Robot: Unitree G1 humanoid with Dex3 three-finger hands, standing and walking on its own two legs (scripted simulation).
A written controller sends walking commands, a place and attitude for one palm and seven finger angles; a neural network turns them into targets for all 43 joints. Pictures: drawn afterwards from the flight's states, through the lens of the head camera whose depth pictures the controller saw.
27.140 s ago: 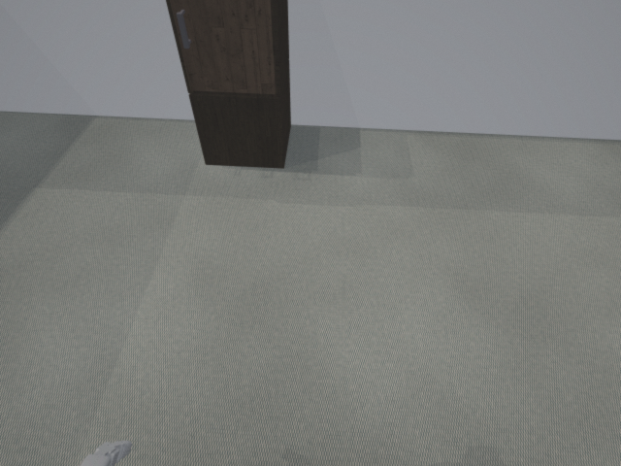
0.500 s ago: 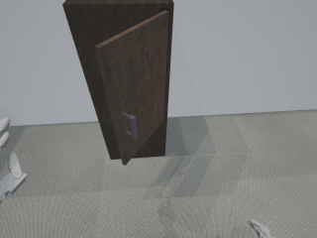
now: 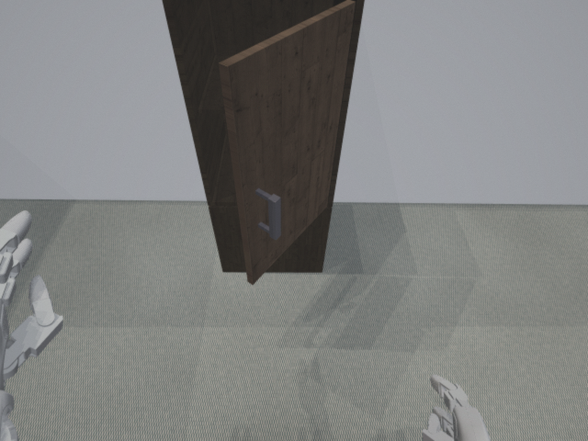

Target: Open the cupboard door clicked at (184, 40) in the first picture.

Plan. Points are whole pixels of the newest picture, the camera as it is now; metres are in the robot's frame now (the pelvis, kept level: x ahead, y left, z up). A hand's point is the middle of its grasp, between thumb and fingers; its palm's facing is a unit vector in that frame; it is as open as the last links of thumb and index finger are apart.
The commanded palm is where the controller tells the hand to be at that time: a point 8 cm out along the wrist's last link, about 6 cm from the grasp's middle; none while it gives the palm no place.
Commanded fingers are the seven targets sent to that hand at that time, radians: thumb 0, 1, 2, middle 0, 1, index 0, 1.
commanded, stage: stop stepping back and stand still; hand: left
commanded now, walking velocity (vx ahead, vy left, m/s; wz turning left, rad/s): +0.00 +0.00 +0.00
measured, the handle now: (268, 214) +0.57 +0.10 -0.09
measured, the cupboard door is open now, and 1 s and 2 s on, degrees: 53 53 53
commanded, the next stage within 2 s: let the arm hang, fingers relaxed in 0.06 s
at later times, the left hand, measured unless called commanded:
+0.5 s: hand out of the picture +0.04 +0.16 -0.18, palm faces +0.03 -0.98 -0.18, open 7.1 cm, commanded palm none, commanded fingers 0.00 0.90 0.90 -0.20 -0.30 -0.20 -0.30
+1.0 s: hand out of the picture -0.01 +0.13 -0.17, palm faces +0.06 -0.98 -0.20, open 7.4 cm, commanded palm none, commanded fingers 0.00 0.90 0.90 -0.20 -0.30 -0.20 -0.30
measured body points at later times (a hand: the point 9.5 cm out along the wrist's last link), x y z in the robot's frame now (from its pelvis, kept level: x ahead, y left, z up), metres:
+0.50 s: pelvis +0.00 -0.02 -0.01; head +0.02 +0.00 +0.44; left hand +0.04 +0.21 -0.16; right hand +0.05 -0.27 -0.15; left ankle +0.04 +0.09 -0.74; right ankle -0.03 -0.11 -0.74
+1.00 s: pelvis +0.01 -0.04 +0.00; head +0.02 -0.05 +0.45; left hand -0.01 +0.18 -0.16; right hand -0.01 -0.23 -0.18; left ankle +0.04 +0.09 -0.74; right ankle -0.03 -0.11 -0.74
